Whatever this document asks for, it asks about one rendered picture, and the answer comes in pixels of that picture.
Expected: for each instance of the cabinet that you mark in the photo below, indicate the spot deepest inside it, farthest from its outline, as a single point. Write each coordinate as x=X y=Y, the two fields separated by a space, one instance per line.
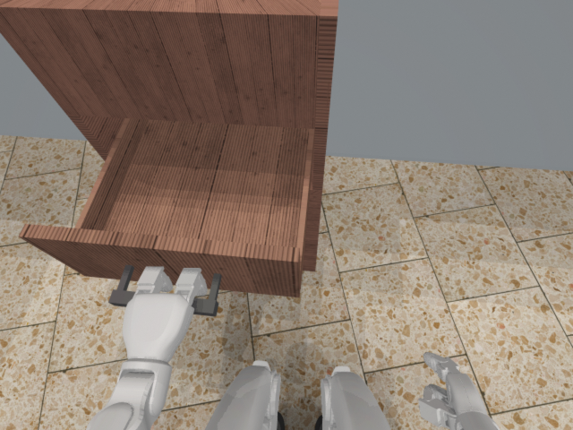
x=236 y=62

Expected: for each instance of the robot thigh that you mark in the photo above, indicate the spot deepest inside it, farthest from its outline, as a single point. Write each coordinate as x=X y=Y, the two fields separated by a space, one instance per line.
x=347 y=401
x=252 y=395

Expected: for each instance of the robot left thigh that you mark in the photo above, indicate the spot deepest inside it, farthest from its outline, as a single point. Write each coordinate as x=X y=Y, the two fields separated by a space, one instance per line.
x=252 y=395

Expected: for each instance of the robot right thigh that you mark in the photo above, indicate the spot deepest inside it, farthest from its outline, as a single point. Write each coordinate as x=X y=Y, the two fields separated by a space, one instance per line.
x=347 y=401

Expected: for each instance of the right robot forearm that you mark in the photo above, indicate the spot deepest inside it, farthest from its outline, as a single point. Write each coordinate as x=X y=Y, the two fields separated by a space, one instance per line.
x=475 y=421

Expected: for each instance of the right robot hand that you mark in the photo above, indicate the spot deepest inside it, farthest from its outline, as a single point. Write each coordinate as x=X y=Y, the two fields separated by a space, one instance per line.
x=441 y=407

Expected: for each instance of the drawer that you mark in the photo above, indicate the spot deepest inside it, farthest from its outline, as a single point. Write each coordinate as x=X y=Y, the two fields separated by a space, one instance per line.
x=229 y=199

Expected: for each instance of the left robot hand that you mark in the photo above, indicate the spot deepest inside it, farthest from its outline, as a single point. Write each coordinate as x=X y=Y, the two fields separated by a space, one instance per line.
x=155 y=323

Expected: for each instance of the left robot forearm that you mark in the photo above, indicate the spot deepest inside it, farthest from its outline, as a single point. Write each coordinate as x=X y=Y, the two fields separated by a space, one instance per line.
x=138 y=397

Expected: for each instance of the handle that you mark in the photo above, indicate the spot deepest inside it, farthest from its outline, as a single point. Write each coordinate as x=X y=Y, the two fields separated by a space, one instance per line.
x=209 y=307

